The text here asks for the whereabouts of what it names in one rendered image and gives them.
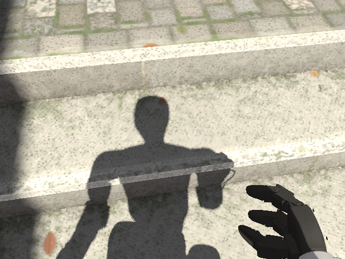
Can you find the robot right hand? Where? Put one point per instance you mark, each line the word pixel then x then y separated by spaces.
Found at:
pixel 300 228

